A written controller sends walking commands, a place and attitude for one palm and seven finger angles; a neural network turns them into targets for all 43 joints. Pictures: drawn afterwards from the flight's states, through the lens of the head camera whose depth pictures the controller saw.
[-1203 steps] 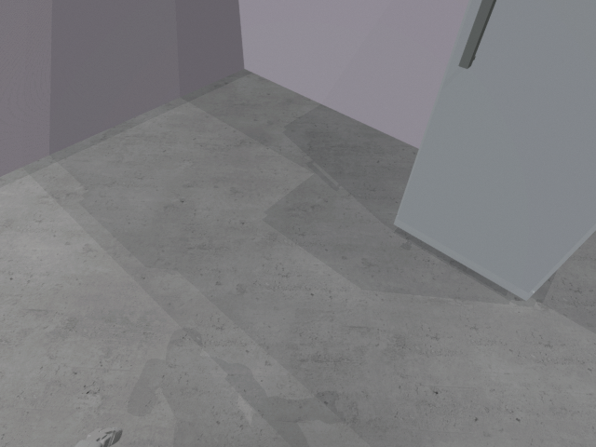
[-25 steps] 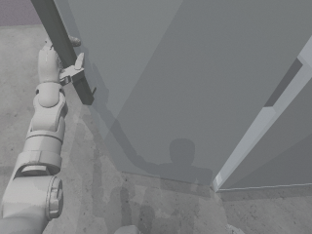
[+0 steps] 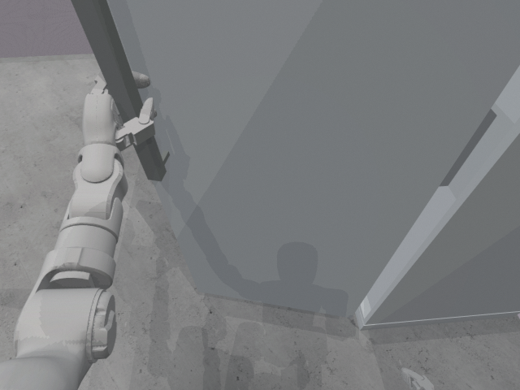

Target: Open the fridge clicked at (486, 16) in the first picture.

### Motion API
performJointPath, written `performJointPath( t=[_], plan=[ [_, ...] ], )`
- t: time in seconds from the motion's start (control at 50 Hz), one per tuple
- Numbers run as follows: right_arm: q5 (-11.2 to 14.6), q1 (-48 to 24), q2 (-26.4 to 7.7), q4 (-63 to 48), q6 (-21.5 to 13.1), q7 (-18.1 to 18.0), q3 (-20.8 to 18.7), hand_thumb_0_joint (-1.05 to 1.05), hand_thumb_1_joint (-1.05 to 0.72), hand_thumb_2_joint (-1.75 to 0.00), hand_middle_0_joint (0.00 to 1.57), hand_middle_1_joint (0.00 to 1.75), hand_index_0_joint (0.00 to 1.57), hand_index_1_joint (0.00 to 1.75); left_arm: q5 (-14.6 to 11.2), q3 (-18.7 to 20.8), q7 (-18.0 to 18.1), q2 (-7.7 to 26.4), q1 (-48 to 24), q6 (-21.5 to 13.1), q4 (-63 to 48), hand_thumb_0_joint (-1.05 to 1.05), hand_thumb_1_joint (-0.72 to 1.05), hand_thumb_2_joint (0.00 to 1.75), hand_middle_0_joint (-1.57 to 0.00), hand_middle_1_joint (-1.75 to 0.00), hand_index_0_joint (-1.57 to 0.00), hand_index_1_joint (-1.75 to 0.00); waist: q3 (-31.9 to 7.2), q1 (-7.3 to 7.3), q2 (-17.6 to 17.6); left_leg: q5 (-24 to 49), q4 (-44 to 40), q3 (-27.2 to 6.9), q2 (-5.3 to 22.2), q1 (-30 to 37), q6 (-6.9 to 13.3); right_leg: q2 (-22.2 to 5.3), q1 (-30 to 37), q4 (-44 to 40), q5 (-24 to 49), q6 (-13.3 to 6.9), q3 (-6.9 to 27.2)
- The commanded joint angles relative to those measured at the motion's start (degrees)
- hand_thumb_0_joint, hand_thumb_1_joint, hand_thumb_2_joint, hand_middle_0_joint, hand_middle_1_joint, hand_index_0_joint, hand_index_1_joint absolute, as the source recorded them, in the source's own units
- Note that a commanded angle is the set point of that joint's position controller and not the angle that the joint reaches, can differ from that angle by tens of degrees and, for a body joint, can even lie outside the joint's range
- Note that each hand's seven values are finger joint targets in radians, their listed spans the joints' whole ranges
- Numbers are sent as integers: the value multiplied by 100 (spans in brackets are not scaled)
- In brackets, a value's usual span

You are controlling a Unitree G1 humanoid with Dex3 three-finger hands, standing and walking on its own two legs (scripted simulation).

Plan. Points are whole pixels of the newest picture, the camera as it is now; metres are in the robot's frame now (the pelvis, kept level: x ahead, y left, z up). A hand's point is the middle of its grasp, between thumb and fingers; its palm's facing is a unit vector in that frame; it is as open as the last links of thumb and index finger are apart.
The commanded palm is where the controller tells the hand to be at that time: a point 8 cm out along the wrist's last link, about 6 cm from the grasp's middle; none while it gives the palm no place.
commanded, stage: loosen the grip on the handle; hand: left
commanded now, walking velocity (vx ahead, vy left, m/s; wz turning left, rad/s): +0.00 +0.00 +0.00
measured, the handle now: (120, 53) +0.48 +0.22 +0.26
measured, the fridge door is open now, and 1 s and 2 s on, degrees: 75 73 73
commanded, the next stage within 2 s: slip the hand off the handle in 0.66 s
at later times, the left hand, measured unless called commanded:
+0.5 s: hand (144, 128) +0.45 +0.21 +0.16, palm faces +0.25 -0.96 -0.16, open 13.0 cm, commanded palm +0.41 +0.26 +0.17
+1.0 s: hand (110, 121) +0.46 +0.26 +0.17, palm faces +0.31 -0.94 -0.16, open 14.7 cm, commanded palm +0.42 +0.31 +0.17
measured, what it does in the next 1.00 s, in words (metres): stands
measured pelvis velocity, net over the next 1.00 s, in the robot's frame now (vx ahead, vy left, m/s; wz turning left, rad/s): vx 0.04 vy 0.00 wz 0.02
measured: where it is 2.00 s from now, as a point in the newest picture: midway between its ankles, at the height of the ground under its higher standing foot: outside the picture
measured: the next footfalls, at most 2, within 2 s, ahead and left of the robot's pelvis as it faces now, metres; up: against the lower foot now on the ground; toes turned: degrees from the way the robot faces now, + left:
none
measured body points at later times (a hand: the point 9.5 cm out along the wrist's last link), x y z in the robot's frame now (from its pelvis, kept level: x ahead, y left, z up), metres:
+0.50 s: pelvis +0.00 +0.00 +0.00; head +0.03 +0.01 +0.45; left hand +0.43 +0.26 +0.17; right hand +0.09 -0.27 -0.10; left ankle +0.04 +0.12 -0.73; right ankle +0.02 -0.12 -0.73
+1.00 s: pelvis +0.04 +0.00 +0.00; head +0.07 +0.00 +0.45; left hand +0.43 +0.31 +0.18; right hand +0.15 -0.26 -0.11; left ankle +0.04 +0.12 -0.73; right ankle +0.02 -0.12 -0.73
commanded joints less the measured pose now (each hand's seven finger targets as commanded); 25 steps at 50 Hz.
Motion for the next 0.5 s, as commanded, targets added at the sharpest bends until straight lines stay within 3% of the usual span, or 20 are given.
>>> performJointPath(
  t=[0.0,0.04,0.06,0.08,0.1,0.12,0.14,0.16,0.18,0.2,0.24,0.28,0.3,0.32,0.34,0.36,0.38,0.44,0.46,0.48],
  plan=[
    [-15,-139,-874,-534,-152,-166,-329,0,-90,-90,20,30,20,30,142,67,-15,1169,-2613,-285,-808,0,90,90,-45,-140,-45,-140,-1851,-65,-765,471,-145,-276,222,761,34,-856,167,-805,794,-169,968],
    [-20,-147,-861,-496,-146,-189,-303,0,-90,-90,20,30,20,30,130,-74,-24,969,-2613,-326,-768,0,90,90,-45,-140,-45,-140,-1915,-68,-380,898,-371,-390,372,1016,107,-619,87,-618,844,-68,644],
    [-182,120,-1056,-711,-394,23,-816,0,-90,-90,20,30,20,30,945,2630,-63,4743,-5508,-399,-1232,0,90,90,-45,-140,-45,-140,-1788,244,-1620,1186,-293,-79,290,859,281,-449,204,-924,1983,-86,979],
    [-274,-92,-831,-713,-708,79,-392,0,-90,-90,20,30,20,30,893,1274,-335,2293,-4394,75,348,0,78,84,-45,-140,-45,-140,-3600,-487,-1896,2144,-695,-60,-370,387,333,-11,891,175,3249,-275,98],
    [-57,207,-902,-471,-657,33,-516,0,-90,-90,20,30,20,30,579,1600,-345,1874,-3209,172,353,0,66,78,-45,-140,-45,-140,-3187,-292,-1772,2052,-298,-130,-281,569,269,-65,371,187,2822,-190,-156],
    [-104,274,-901,-502,-638,74,-490,0,-90,-90,20,30,20,30,460,1012,-528,1076,-2572,163,305,0,54,73,-45,-140,-45,-140,-3129,-150,-779,2126,-335,-203,-229,853,77,-142,154,104,2328,-197,-185],
    [-114,187,-902,-434,-606,74,-407,0,-90,-90,20,30,20,30,152,1358,-506,1395,-2867,-109,-182,0,42,67,-45,-140,-45,-140,-2907,-52,502,1781,-440,-213,-168,1371,-18,-107,-221,-185,1511,-139,-95],
    [-191,51,-861,-518,-655,89,-416,0,-90,-90,20,30,20,30,146,1429,-434,1597,-2649,-239,-417,0,30,61,-45,-140,-45,-140,-2742,46,905,1276,-449,-255,-171,1419,-37,-80,-352,-301,1007,-188,-40],
    [-205,-15,-801,-602,-681,117,-367,0,-90,-90,20,30,20,30,291,1140,-319,1496,-2822,-393,-680,0,17,55,-45,-140,-45,-140,-2495,-59,1037,859,-456,-272,-180,1267,-3,-56,-563,-316,712,-211,-24],
    [-202,-33,-730,-686,-710,161,-333,0,-90,-90,20,30,20,30,469,678,-210,1138,-2896,-544,-840,0,5,49,-45,-140,-45,-140,-2205,-177,668,549,-469,-329,-152,1019,68,-33,-775,-303,494,-212,-47],
    [-202,-11,-759,-792,-758,226,-364,0,-90,-90,20,30,20,30,783,239,-8,894,-2821,-739,-961,0,-19,37,-45,-140,-45,-140,-1859,-342,52,55,-513,-391,-91,691,169,-6,-1004,-297,111,-175,-85],
    [-156,-29,-864,-840,-765,216,-360,0,-90,-90,20,30,20,30,742,468,89,1209,-2523,-759,-679,0,-43,26,-44,-138,-44,-138,-1639,-292,-475,-781,-671,-472,-98,330,181,2,-1028,-336,-388,-161,-47],
    [-128,-81,-894,-877,-775,189,-355,0,-90,-90,20,30,20,30,640,438,79,1211,-2706,-800,-835,0,-55,20,-42,-137,-42,-137,-1759,-317,-418,-993,-674,-417,-136,327,200,-6,-1000,-362,-533,-146,19],
    [-104,-58,-912,-827,-764,152,-361,0,-90,-90,20,30,20,30,561,583,66,1364,-2762,-836,-787,0,-55,20,-41,-135,-41,-135,-1748,-308,-494,-1080,-678,-453,-139,293,199,-17,-896,-382,-590,-149,43],
    [-88,-68,-913,-849,-792,142,-358,0,-90,-90,20,30,20,30,479,398,-9,1201,-2937,-853,-998,0,-55,20,-40,-133,-40,-133,-2006,-319,-235,-998,-655,-380,-177,447,203,-12,-843,-387,-540,-151,95],
    [-73,-37,-910,-807,-808,123,-376,0,-90,-90,20,30,20,30,427,471,-38,1259,-2827,-814,-961,0,-55,20,-38,-132,-38,-132,-2085,-264,-221,-933,-640,-377,-178,508,197,1,-785,-389,-493,-169,95],
    [-56,-58,-920,-804,-815,103,-357,0,-90,-90,20,30,20,30,394,378,-83,1201,-2814,-761,-1011,0,-55,20,-37,-130,-37,-130,-2145,-254,51,-910,-619,-347,-205,542,186,-6,-804,-390,-468,-175,114],
    [-53,20,-932,-710,-829,69,-357,0,-90,-90,20,30,20,30,363,332,-56,1218,-3027,-651,-1254,0,-55,20,-33,-125,-33,-125,-2225,-299,236,-625,-570,-369,-220,651,194,10,-780,-416,-267,-175,88],
    [-83,156,-1006,-590,-779,24,-375,0,-90,-90,20,30,20,30,444,1061,-13,2092,-2677,-605,-756,0,-55,20,-32,-123,-32,-123,-2072,-176,-36,-543,-549,-363,-209,400,205,13,-664,-434,-265,-173,100],
    [-99,97,-974,-679,-735,21,-319,0,-90,-90,20,30,20,30,402,856,-30,1901,-2810,-627,-1033,0,-55,20,-30,-122,-30,-122,-2145,-223,13,-345,-508,-271,-259,352,233,-1,-569,-450,-179,-141,106]
  ],
)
